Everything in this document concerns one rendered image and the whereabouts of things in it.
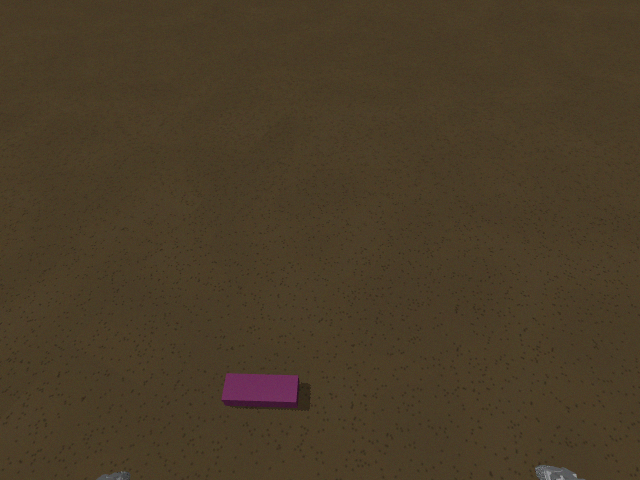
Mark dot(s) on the carton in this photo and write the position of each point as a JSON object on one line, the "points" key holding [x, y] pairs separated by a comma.
{"points": [[261, 390]]}

